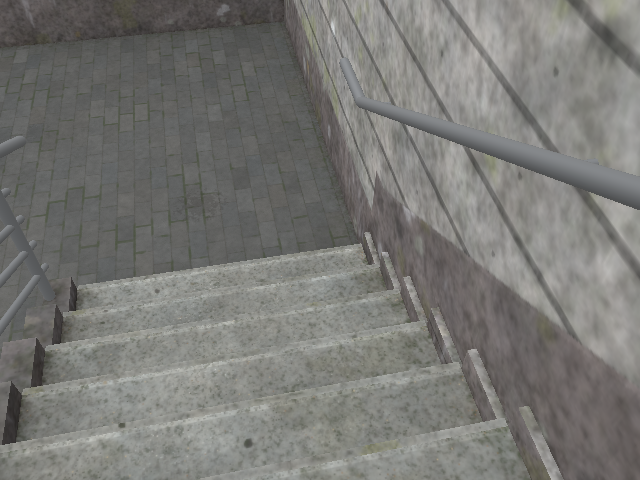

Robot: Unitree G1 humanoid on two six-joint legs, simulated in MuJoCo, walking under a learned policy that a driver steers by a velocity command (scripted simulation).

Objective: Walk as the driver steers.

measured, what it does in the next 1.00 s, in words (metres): goes down: right foot, then left foot 0.16 m lower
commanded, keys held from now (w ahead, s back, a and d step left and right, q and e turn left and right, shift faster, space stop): no key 0.04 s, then w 0.96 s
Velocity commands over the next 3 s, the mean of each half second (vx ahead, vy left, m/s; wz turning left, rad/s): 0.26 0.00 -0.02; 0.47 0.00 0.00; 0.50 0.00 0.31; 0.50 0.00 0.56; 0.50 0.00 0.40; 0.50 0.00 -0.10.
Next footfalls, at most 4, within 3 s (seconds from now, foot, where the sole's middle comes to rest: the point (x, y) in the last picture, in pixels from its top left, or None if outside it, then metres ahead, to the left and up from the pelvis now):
0.48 right None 0.16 -0.17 -0.78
0.80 left None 0.33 -0.01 -0.95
1.18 right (415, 476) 0.65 -0.23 -1.11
1.72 left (293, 427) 0.86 0.10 -1.27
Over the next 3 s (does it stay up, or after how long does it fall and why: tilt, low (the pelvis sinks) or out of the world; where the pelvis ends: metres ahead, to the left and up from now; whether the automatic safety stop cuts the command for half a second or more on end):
stays up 1.29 0.42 -0.84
